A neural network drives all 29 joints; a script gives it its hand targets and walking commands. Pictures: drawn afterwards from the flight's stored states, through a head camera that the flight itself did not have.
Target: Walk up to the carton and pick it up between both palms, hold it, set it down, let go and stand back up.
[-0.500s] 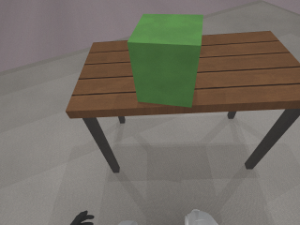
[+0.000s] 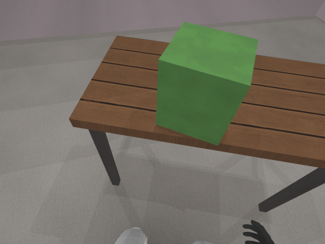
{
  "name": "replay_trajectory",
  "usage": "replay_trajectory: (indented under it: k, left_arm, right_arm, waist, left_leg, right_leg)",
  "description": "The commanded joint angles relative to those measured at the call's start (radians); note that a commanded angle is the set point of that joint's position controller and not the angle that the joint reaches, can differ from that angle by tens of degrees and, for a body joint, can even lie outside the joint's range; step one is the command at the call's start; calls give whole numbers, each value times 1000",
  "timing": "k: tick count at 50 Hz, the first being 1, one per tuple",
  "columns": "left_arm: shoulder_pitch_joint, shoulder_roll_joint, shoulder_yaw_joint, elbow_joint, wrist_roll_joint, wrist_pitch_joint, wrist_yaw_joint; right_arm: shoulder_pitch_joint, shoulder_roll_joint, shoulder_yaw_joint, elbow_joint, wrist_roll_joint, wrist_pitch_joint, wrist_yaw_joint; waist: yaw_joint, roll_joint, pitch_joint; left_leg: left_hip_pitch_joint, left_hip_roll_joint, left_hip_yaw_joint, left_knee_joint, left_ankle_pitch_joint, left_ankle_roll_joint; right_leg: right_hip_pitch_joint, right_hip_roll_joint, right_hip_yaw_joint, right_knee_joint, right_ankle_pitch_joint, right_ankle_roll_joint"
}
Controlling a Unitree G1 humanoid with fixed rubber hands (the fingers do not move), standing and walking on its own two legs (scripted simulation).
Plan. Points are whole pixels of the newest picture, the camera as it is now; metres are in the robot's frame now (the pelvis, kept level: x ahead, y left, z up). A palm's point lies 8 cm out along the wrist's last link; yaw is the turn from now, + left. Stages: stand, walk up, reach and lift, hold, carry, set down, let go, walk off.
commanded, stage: walk up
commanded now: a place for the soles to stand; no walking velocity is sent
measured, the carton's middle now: (201, 86) +0.53 -0.07 +0.07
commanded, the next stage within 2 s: none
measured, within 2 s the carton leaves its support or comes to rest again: neither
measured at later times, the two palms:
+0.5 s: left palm out of the picture +0.09 +0.26 -0.10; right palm out of the picture +0.10 -0.25 -0.10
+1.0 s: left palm out of the picture +0.04 +0.27 -0.12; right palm out of the picture +0.07 -0.23 -0.10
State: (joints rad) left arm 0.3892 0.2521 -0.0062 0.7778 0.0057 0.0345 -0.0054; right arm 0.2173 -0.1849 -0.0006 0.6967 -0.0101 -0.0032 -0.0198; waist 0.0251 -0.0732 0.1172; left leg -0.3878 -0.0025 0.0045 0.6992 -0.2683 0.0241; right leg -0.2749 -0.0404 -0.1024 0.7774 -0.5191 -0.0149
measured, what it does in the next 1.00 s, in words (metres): stands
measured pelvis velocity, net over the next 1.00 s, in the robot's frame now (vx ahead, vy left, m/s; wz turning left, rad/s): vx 0.04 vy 0.02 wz -0.07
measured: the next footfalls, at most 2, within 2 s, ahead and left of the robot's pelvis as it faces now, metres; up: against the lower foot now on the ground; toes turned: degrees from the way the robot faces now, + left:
right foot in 1.22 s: +0.17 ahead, -0.16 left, +0.00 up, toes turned -6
left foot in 1.68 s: +0.24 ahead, +0.08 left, +0.00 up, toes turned -14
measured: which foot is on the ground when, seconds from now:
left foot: down 0.00-1.00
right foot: down 0.00-0.90, up 0.92-1.00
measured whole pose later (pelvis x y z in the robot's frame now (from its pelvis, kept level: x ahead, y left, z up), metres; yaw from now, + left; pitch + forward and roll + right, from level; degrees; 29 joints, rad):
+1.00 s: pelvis +0.04 +0.02 +0.02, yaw -4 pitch -1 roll +0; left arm 0.42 0.25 0.02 0.88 0.03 0.01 -0.02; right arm 0.30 -0.21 0.01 0.86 -0.04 0.00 0.00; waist 0.01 -0.04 0.03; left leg -0.28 0.00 0.06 0.55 -0.26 0.05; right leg -0.27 -0.02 -0.01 0.76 -0.55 0.00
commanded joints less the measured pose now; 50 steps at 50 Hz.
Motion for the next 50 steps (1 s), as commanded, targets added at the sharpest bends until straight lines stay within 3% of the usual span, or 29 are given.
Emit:
replay_trajectory:
  k: [1, 2, 4, 7, 8, 10, 14, 17, 18, 22, 24, 26, 30, 31, 33, 34, 35, 38, 39, 41, 42, 43, 44, 45, 46, 47, 48, 49, 50]
  left_arm:
    - [138, 154, 38, -62, 3, -69, 9]
    - [83, 189, 44, -71, 9, -75, 9]
    - [-11, 196, 55, -90, 3, -62, 5]
    - [31, 157, 39, -76, -7, -65, 4]
    - [17, 151, 39, -79, -5, -68, 1]
    - [16, 155, 40, -78, -6, -69, 3]
    - [-25, 152, 44, -86, -8, -64, 3]
    - [-14, 141, 36, -90, -6, -61, 4]
    - [5, 144, 39, -83, -7, -60, 6]
    - [-19, 159, 45, -86, -2, -58, 7]
    - [2, 144, 39, -83, -9, -61, 7]
    - [-15, 152, 41, -79, -4, -59, 11]
    - [8, 136, 39, -68, 0, -59, 9]
    - [17, 149, 38, -51, -3, -62, 9]
    - [4, 135, 37, -43, -4, -58, 10]
    - [3, 141, 38, -37, -2, -57, 11]
    - [28, 130, 34, -27, -1, -56, 11]
    - [25, 135, 36, -13, -4, -61, 15]
    - [40, 125, 38, -5, 3, -60, 16]
    - [57, 97, 33, 11, -2, -59, 15]
    - [37, 122, 39, 4, 4, -59, 15]
    - [122, 116, 47, 39, 17, -61, 6]
    - [109, 123, 54, 32, 19, -50, -4]
    - [89, 113, 54, 21, 21, -44, -4]
    - [70, 95, 48, 13, 27, -45, -8]
    - [60, 115, 60, -8, 34, -46, -11]
    - [52, 109, 61, -9, 38, -53, -12]
    - [43, 114, 61, -6, 41, -57, -17]
    - [87, 128, 69, 1, 43, -59, -22]
  right_arm:
    - [-41, -173, -49, -73, 18, -1, 4]
    - [-14, -154, -43, -70, 17, -2, 12]
    - [8, -166, -46, -38, 17, 1, 14]
    - [-40, -173, -46, -32, 6, -7, 17]
    - [-24, -175, -48, -32, 0, -9, 18]
    - [-32, -178, -40, -30, 9, -13, 18]
    - [-6, -189, -40, 8, 10, -10, 15]
    - [5, -193, -36, 21, 8, -10, 18]
    - [-16, -192, -37, 20, 3, -10, 17]
    - [-10, -189, -33, 39, 9, -8, 20]
    - [11, -216, -41, 53, 11, -9, 18]
    - [15, -213, -38, 62, 8, -8, 16]
    - [27, -213, -33, 67, 12, -8, 15]
    - [20, -214, -35, 77, 14, -7, 14]
    - [20, -212, -36, 82, 8, -8, 12]
    - [24, -201, -31, 80, 17, -9, 13]
    - [38, -221, -33, 92, 15, -7, 14]
    - [15, -199, -36, 87, 11, -3, 10]
    - [34, -191, -29, 106, 11, -5, 10]
    - [24, -196, -28, 112, 17, -4, 11]
    - [39, -213, -37, 104, 18, -5, 8]
    - [155, -229, -47, 120, -22, -19, 19]
    - [233, -276, -65, 128, -22, -14, 16]
    - [241, -313, -82, 136, -31, -8, 7]
    - [229, -318, -81, 139, -37, -10, 2]
    - [211, -332, -93, 137, -44, -16, -4]
    - [222, -298, -84, 133, -39, -28, -8]
    - [222, -289, -86, 127, -30, -39, -10]
    - [192, -277, -90, 116, -33, -48, -9]
  waist:
    - [8, 195, -143]
    - [-17, 109, -153]
    - [-44, 91, -96]
    - [-5, 72, -112]
    - [-18, 71, -118]
    - [-13, 2, -135]
    - [-26, -26, -103]
    - [-14, 37, -90]
    - [-1, 44, -90]
    - [-12, 14, -89]
    - [-13, 73, -127]
    - [-15, 66, -99]
    - [-12, 70, -108]
    - [-9, 40, -93]
    - [-14, 102, -91]
    - [-21, 78, -76]
    - [-7, 118, -74]
    - [-22, 118, -53]
    - [-18, 89, -81]
    - [-12, 129, -49]
    - [-21, 112, -60]
    - [-35, 126, -120]
    - [-70, 181, -118]
    - [-79, 243, -41]
    - [-82, 218, 30]
    - [-73, 204, 16]
    - [-78, 175, 27]
    - [-77, 161, 33]
    - [-57, 206, -38]
  left_leg:
    - [92, 102, -121, -117, 314, 57]
    - [117, 64, -87, -107, 257, 19]
    - [190, 62, -78, -161, 150, 7]
    - [184, 78, -99, -159, 229, 25]
    - [184, 81, -85, -165, 240, 24]
    - [180, 84, -79, -178, 216, 21]
    - [191, 86, -83, -184, 203, 21]
    - [171, 94, -87, -219, 214, 19]
    - [159, 93, -85, -220, 218, 24]
    - [158, 100, -80, -234, 246, 29]
    - [197, 103, -86, -230, 247, 40]
    - [178, 104, -88, -240, 255, 35]
    - [166, 108, -98, -256, 217, 45]
    - [177, 105, -93, -260, 214, 39]
    - [190, 109, -96, -265, 206, 37]
    - [174, 111, -99, -276, 176, 31]
    - [151, 109, -110, -289, 127, 39]
    - [168, 107, -84, -295, 111, 41]
    - [163, 118, -118, -320, 77, 47]
    - [109, 117, -129, -341, 9, 39]
    - [134, 114, -121, -339, 13, 40]
    - [214, 149, -199, -354, -343, 81]
    - [269, 226, -338, -460, -602, 119]
    - [258, 314, -434, -533, -726, 181]
    - [207, 364, -527, -565, -691, 231]
    - [244, 391, -531, -576, -630, 230]
    - [285, 384, -523, -565, -524, 246]
    - [271, 365, -470, -561, -420, 223]
    - [299, 349, -396, -535, -363, 206]
  right_leg:
    - [80, -121, 186, -344, 419, -13]
    - [60, -162, 232, -367, 456, -37]
    - [-66, -172, 214, -365, 300, -54]
    - [21, -133, 148, -354, 408, -28]
    - [33, -137, 157, -351, 448, -33]
    - [58, -128, 138, -362, 442, -35]
    - [31, -123, 142, -376, 417, -33]
    - [35, -109, 131, -374, 357, -31]
    - [57, -102, 118, -360, 381, -33]
    - [60, -105, 120, -369, 396, -30]
    - [69, -98, 134, -357, 408, -22]
    - [67, -99, 132, -354, 400, -27]
    - [90, -88, 128, -374, 370, -17]
    - [68, -94, 138, -379, 369, -23]
    - [55, -88, 138, -378, 352, -22]
    - [53, -81, 123, -381, 342, -17]
    - [74, -74, 129, -375, 316, -14]
    - [36, -73, 139, -388, 302, -15]
    - [54, -68, 126, -391, 270, -15]
    - [69, -67, 132, -387, 248, -10]
    - [68, -67, 123, -383, 262, -10]
    - [19, -14, 100, -261, -23, -20]
    - [-130, 38, 57, -115, -132, -7]
    - [-247, 48, 42, -14, -124, 7]
    - [-305, 12, 106, 85, -121, 11]
    - [-330, -12, 157, 124, -78, 19]
    - [-389, -12, 166, 152, -26, 24]
    - [-385, -39, 170, 164, 30, 14]
    - [-338, -45, 179, 145, 52, 16]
